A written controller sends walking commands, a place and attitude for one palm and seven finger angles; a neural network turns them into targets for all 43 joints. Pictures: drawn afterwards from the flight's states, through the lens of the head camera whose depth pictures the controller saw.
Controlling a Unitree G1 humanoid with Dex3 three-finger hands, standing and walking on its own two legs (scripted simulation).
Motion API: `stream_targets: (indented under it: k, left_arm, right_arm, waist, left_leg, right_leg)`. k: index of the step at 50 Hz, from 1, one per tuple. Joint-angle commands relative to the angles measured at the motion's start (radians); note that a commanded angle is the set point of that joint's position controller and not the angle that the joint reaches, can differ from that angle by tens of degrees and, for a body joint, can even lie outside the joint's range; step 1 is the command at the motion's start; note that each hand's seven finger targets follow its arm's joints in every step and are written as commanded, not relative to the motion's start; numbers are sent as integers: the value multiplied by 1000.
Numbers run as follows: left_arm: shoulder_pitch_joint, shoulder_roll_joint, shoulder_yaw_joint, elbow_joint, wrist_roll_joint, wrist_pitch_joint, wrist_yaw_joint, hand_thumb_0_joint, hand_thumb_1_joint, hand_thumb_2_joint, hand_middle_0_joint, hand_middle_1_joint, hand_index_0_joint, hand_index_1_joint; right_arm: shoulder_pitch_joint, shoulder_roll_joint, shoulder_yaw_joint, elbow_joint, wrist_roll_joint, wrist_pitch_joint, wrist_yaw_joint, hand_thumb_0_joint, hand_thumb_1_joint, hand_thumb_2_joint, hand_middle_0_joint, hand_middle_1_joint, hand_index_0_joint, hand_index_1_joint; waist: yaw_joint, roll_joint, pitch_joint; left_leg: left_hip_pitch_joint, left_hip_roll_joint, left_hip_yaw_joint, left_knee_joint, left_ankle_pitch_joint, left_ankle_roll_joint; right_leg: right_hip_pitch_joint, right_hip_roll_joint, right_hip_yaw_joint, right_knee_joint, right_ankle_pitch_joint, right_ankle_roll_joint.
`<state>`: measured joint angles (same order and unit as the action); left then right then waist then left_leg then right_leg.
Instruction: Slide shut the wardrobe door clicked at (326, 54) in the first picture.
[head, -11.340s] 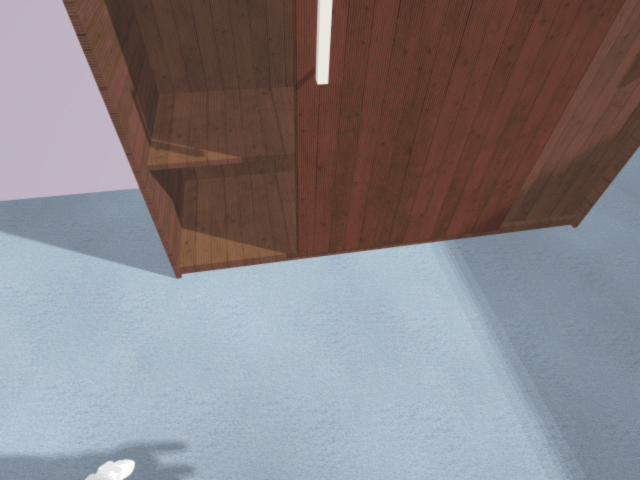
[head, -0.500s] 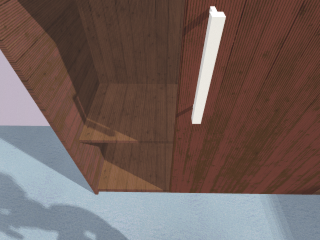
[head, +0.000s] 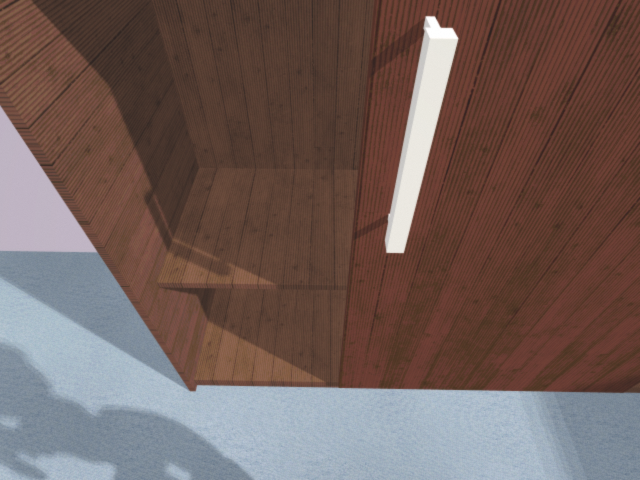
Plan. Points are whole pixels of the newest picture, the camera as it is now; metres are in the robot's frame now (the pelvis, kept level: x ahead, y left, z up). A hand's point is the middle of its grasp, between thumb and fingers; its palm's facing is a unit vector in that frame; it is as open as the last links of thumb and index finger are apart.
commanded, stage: look again from close up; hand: right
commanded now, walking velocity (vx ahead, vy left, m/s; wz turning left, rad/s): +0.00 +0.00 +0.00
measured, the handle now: (409, 154) +0.48 -0.09 +0.17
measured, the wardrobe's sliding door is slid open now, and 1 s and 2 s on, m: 0.45 0.45 0.45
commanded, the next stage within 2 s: none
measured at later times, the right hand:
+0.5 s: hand out of the picture -0.03 -0.14 -0.18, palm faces +0.04 +0.99 -0.15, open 7.4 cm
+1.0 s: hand out of the picture -0.04 -0.13 -0.18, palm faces +0.06 +0.99 -0.15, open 7.4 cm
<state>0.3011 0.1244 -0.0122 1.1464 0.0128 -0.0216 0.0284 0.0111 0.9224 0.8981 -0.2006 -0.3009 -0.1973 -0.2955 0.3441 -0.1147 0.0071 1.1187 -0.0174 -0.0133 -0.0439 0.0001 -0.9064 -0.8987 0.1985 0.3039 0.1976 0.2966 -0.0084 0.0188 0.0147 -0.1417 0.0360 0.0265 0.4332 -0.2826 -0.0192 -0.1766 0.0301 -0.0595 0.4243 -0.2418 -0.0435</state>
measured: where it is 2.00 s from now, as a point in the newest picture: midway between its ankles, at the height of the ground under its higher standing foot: outside the picture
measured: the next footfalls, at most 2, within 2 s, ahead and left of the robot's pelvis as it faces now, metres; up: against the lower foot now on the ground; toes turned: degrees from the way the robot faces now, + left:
none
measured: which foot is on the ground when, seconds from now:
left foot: down 0.00-1.00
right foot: down 0.00-1.00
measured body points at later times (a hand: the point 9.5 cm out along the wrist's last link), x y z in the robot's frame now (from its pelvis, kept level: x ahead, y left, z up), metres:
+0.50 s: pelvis +0.00 +0.01 +0.00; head +0.01 +0.01 +0.45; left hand -0.01 +0.22 -0.16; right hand -0.03 -0.19 -0.16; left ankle -0.03 +0.13 -0.74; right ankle -0.01 -0.09 -0.74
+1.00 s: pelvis +0.00 +0.02 +0.00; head +0.00 +0.02 +0.45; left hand -0.02 +0.23 -0.16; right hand -0.04 -0.18 -0.16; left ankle -0.03 +0.13 -0.74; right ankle -0.01 -0.09 -0.74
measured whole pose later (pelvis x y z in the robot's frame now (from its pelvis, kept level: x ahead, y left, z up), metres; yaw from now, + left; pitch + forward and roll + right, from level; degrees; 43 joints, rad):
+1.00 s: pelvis +0.00 +0.02 +0.00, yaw +0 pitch -1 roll +0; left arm 0.32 0.11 -0.01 1.15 0.01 -0.02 0.03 0.01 0.92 0.90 -0.20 -0.30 -0.20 -0.30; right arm 0.37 -0.10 0.01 1.13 -0.02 -0.02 -0.04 0.00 -0.91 -0.90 0.20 0.30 0.20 0.30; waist -0.01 0.01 0.01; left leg -0.13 0.01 0.04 0.42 -0.28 0.01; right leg -0.16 0.00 -0.05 0.41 -0.24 -0.01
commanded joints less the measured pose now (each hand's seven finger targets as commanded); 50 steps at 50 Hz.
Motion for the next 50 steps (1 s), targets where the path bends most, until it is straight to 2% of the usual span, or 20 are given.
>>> stream_targets:
  k: [1,3,7,10,12,13,17,18,21,28,34,37,39,50]
  left_arm:
    - [69,95,11,-26,-5,-13,5,0,900,900,-200,-300,-200,-300]
    - [71,94,10,-24,-7,-11,5,0,900,900,-200,-300,-200,-300]
    - [74,93,10,-22,-5,-13,7,0,900,900,-200,-300,-200,-300]
    - [70,91,9,-23,-5,-11,6,0,900,900,-200,-300,-200,-300]
    - [78,93,10,-23,-5,-13,7,0,900,900,-200,-300,-200,-300]
    - [75,90,10,-21,-6,-11,6,0,900,900,-200,-300,-200,-300]
    - [79,91,10,-23,-5,-12,6,0,900,900,-200,-300,-200,-300]
    - [75,91,10,-22,-6,-10,7,0,900,900,-200,-300,-200,-300]
    - [80,90,9,-22,-5,-13,7,0,900,900,-200,-300,-200,-300]
    - [81,85,9,-19,-7,-9,7,0,900,900,-200,-300,-200,-300]
    - [83,83,8,-21,-6,-8,7,0,900,900,-200,-300,-200,-300]
    - [89,84,8,-21,-5,-10,8,0,900,900,-200,-300,-200,-300]
    - [84,81,8,-21,-6,-8,8,0,900,900,-200,-300,-200,-300]
    - [87,75,7,-18,-5,-6,8,0,900,900,-200,-300,-200,-300]
  right_arm:
    - [104,-79,-12,-16,4,-13,-1,0,-900,-900,200,300,200,300]
    - [101,-83,-11,-14,4,-13,-1,0,-900,-900,200,300,200,300]
    - [102,-78,-13,-11,4,-12,-1,0,-900,-900,200,300,200,300]
    - [107,-79,-11,-10,5,-13,-1,0,-900,-900,200,300,200,300]
    - [106,-78,-12,-10,4,-13,-1,0,-900,-900,200,300,200,300]
    - [106,-80,-11,-10,4,-13,-2,0,-900,-900,200,300,200,300]
    - [110,-77,-11,-9,4,-14,-2,0,-900,-900,200,300,200,300]
    - [109,-79,-11,-9,4,-14,-1,0,-900,-900,200,300,200,300]
    - [113,-78,-12,-9,4,-15,-1,0,-900,-900,200,300,200,300]
    - [111,-79,-12,-9,4,-14,-1,0,-900,-900,200,300,200,300]
    - [114,-74,-11,-6,4,-15,0,0,-900,-900,200,300,200,300]
    - [118,-74,-13,-6,5,-17,0,0,-900,-900,200,300,200,300]
    - [118,-73,-11,-5,4,-17,0,0,-900,-900,200,300,200,300]
    - [126,-73,-11,-2,5,-18,0,0,-900,-900,200,300,200,300]
  waist:
    - [0,-6,46]
    - [-1,-2,65]
    - [1,-19,52]
    - [0,-7,68]
    - [2,-12,55]
    - [-2,2,74]
    - [1,-1,60]
    - [-1,3,75]
    - [0,-9,52]
    - [-2,-5,82]
    - [-1,-4,85]
    - [0,-5,60]
    - [-2,-3,80]
    - [-2,-8,88]
  left_leg:
    - [-41,72,-56,-67,175,44]
    - [-39,71,-54,-70,176,44]
    - [-39,69,-57,-67,175,45]
    - [-46,70,-59,-73,176,47]
    - [-41,70,-57,-69,182,46]
    - [-43,68,-56,-76,169,46]
    - [-46,69,-60,-73,183,47]
    - [-47,69,-59,-80,174,47]
    - [-39,70,-62,-73,199,48]
    - [-47,66,-61,-87,166,49]
    - [-56,66,-66,-89,159,52]
    - [-45,66,-68,-86,180,52]
    - [-52,65,-69,-90,169,54]
    - [-61,64,-72,-97,159,58]
  right_leg:
    - [-2,-126,112,-82,184,-5]
    - [-15,-126,109,-79,185,-4]
    - [-3,-127,108,-83,190,-2]
    - [-6,-125,107,-83,180,-1]
    - [3,-128,106,-84,198,-2]
    - [-13,-127,107,-81,178,-2]
    - [5,-128,106,-81,191,-2]
    - [-8,-128,104,-81,177,-1]
    - [8,-128,100,-77,204,0]
    - [-12,-127,102,-82,166,1]
    - [-9,-128,101,-87,153,3]
    - [6,-129,99,-82,172,3]
    - [-8,-126,100,-82,154,5]
    - [-11,-124,97,-80,143,10]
